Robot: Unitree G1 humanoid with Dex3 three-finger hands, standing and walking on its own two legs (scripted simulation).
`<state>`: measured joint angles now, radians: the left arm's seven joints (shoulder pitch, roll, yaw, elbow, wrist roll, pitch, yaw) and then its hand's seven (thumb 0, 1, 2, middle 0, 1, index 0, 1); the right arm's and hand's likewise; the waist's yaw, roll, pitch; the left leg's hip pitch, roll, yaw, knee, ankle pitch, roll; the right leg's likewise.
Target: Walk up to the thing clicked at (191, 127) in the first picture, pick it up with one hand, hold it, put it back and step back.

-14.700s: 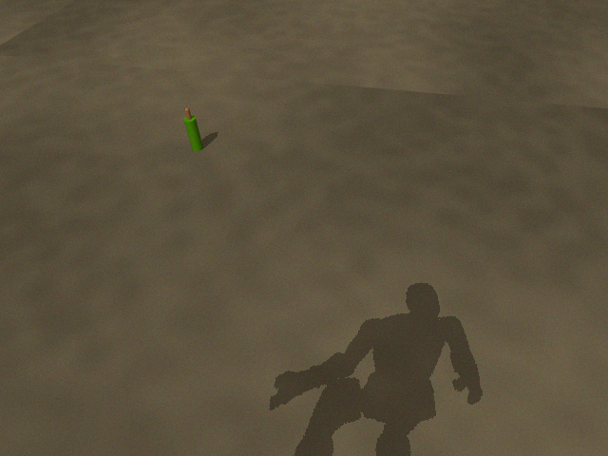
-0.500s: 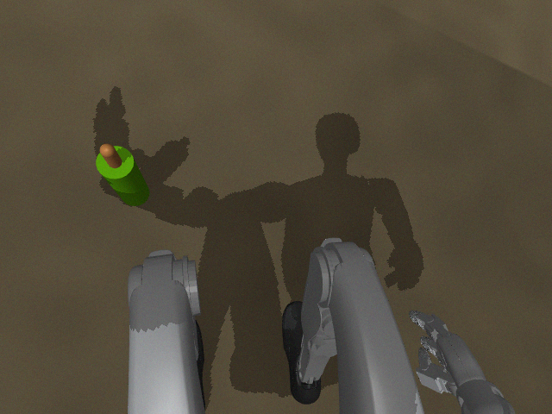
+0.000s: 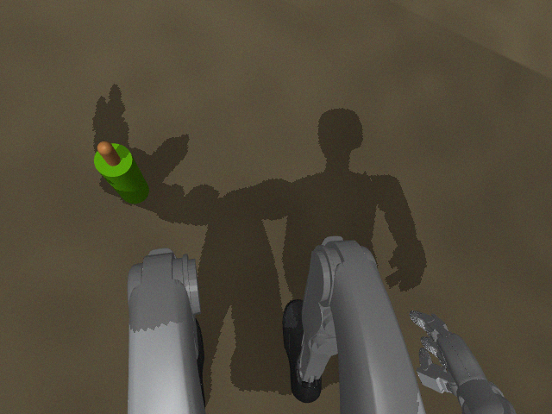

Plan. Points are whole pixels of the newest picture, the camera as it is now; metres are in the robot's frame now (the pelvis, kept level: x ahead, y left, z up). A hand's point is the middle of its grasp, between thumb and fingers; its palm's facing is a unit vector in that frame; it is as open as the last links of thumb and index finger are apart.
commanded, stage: go down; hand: left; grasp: from the side
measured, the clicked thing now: (122, 172) +0.48 +0.25 -0.26
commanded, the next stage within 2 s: none
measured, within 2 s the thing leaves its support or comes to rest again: neither
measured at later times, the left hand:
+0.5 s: hand out of the picture +0.40 +0.42 +0.03, palm faces +0.15 -0.99 -0.05, open 17.7 cm
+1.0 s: hand out of the picture +0.40 +0.42 +0.02, palm faces +0.15 -0.99 -0.05, open 17.7 cm
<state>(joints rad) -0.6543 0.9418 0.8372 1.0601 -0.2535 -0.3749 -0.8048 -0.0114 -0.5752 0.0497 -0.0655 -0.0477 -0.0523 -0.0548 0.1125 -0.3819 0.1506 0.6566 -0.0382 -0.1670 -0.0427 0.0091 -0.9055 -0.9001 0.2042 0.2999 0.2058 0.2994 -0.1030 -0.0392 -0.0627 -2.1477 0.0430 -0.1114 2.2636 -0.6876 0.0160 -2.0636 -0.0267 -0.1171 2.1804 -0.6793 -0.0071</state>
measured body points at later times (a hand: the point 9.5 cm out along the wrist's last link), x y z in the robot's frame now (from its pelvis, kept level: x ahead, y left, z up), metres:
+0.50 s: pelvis +0.00 +0.00 +0.00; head +0.22 +0.09 +0.39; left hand +0.38 +0.47 +0.03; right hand +0.15 -0.27 -0.09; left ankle +0.08 +0.12 -0.35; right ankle +0.10 -0.12 -0.35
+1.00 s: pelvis +0.00 +0.00 +0.00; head +0.22 +0.09 +0.38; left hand +0.38 +0.48 +0.03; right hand +0.15 -0.28 -0.09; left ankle +0.08 +0.12 -0.35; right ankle +0.10 -0.12 -0.35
